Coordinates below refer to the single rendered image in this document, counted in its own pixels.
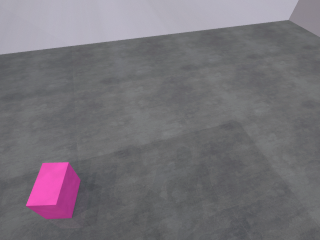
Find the carton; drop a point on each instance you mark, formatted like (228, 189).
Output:
(55, 191)

